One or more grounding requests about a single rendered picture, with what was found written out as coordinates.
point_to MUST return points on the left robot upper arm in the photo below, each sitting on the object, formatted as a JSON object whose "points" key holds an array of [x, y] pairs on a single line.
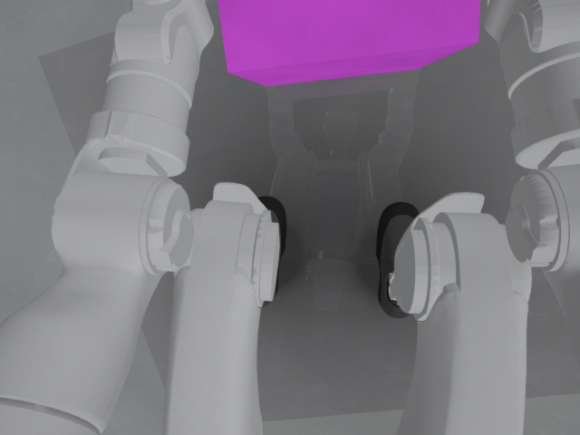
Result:
{"points": [[66, 354]]}

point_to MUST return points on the right robot forearm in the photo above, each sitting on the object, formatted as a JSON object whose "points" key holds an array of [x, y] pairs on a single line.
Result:
{"points": [[539, 46]]}

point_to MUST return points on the left robot foot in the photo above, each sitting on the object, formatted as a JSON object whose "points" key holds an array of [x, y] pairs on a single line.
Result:
{"points": [[277, 216]]}

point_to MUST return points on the carton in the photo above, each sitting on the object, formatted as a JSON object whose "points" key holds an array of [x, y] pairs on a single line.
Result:
{"points": [[275, 42]]}

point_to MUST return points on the right robot upper arm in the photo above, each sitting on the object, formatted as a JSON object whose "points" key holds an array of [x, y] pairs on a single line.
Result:
{"points": [[543, 230]]}

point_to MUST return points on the robot left shin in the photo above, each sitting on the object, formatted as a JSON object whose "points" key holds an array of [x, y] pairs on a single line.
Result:
{"points": [[225, 191]]}

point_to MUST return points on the left robot forearm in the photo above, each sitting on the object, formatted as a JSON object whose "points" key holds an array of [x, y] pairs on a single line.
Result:
{"points": [[141, 128]]}

